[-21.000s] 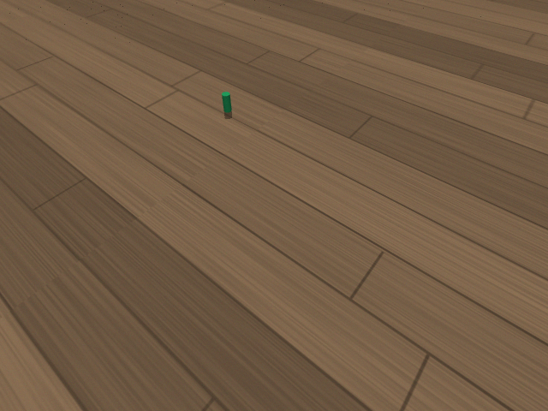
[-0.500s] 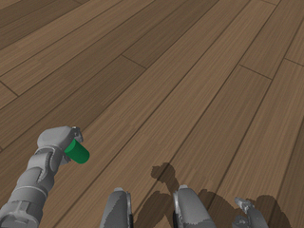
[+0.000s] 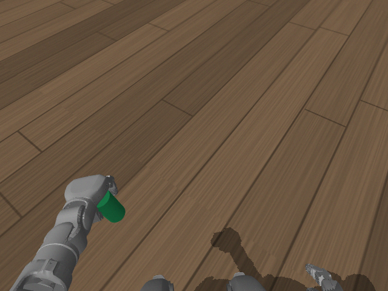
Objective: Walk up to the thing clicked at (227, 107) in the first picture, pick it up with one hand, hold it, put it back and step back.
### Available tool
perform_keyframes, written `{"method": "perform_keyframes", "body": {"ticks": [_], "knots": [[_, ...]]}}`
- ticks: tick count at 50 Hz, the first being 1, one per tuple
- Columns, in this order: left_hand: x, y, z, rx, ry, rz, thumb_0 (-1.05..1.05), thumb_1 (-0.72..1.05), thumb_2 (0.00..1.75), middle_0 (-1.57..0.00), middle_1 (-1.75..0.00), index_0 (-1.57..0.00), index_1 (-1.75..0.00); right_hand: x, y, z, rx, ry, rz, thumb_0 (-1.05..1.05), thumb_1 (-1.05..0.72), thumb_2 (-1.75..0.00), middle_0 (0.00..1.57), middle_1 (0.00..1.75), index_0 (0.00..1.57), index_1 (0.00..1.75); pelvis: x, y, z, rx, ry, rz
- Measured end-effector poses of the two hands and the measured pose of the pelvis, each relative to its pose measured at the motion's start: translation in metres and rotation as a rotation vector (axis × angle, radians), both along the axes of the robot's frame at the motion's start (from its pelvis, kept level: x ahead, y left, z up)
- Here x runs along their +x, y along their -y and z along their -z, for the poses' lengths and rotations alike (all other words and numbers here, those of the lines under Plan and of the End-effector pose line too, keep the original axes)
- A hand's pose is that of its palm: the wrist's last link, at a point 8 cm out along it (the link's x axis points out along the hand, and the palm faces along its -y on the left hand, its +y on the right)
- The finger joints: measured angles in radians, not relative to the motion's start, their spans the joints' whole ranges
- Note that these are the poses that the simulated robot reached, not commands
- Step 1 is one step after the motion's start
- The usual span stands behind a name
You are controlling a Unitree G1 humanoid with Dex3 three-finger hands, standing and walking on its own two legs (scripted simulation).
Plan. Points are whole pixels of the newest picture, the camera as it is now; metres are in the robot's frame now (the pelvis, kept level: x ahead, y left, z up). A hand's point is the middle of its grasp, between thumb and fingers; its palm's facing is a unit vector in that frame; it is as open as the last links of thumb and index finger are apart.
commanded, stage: hold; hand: left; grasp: from above
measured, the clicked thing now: (108, 206) +0.34 +0.22 -0.11
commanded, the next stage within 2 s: crouch in 1.96 s
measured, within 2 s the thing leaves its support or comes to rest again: neither
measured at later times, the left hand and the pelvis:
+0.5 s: hand (95, 193) +0.33 +0.22 -0.03, palm faces -0.46 -0.07 -0.89, open 7.9 cm; pelvis +0.03 +0.00 +0.03, yaw +0 degrees
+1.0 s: hand (98, 193) +0.32 +0.21 +0.00, palm faces -0.45 -0.07 -0.89, open 7.8 cm; pelvis +0.02 -0.01 +0.03, yaw -1 degrees
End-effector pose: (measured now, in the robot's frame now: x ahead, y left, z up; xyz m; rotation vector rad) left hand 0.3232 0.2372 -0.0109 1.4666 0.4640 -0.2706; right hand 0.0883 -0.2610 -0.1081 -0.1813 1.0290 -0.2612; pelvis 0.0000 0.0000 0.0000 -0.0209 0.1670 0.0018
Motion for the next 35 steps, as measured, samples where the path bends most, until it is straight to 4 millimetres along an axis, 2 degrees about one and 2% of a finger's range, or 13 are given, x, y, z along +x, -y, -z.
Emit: {"method": "perform_keyframes", "body": {"ticks": [6,18,35], "knots": [[0.002,0.003,-0.01,0.001,0.01,0.017,0.14,0.32,0.46,-0.94,-0.74,-0.74,-0.6,0.014,-0.002,-0.009,0.004,0.012,-0.009,0.01,-0.92,-0.9,0.2,0.3,0.21,0.3,0.009,-0.001,-0.009,0.004,0.02,0.002],[0.017,0.003,-0.037,0.014,0.011,0.021,0.13,0.33,0.43,-0.93,-0.69,-0.76,-0.56,0.04,-0.003,-0.022,0.022,0.05,-0.016,0.01,-0.92,-0.9,0.2,0.3,0.21,0.3,0.023,0.0,-0.021,0.01,0.053,0.006],[0.014,0.016,-0.053,0.012,0.013,0.056,0.12,0.34,0.41,-0.95,-0.65,-0.77,-0.52,0.056,0.002,-0.031,0.035,0.066,-0.028,0.01,-0.91,-0.9,0.2,0.3,0.21,0.3,0.027,0.005,-0.029,0.02,0.085,0.01]]}}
